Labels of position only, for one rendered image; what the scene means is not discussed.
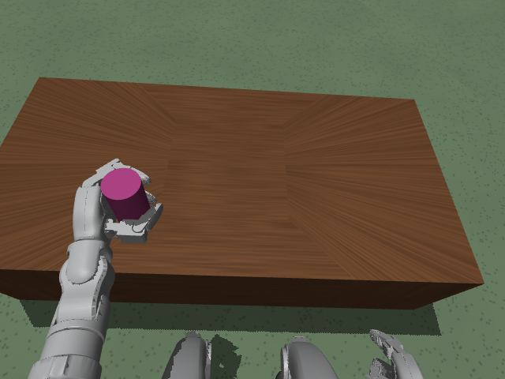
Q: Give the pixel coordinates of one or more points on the can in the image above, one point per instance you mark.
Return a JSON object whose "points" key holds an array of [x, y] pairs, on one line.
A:
{"points": [[125, 194]]}

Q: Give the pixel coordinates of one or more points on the left robot arm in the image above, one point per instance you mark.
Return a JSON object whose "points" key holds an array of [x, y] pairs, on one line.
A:
{"points": [[78, 330]]}

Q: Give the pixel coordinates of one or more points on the left robot hand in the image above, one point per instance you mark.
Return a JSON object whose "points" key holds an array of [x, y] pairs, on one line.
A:
{"points": [[94, 218]]}

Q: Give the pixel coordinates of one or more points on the right robot hand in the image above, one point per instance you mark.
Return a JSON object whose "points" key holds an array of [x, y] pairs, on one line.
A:
{"points": [[403, 365]]}

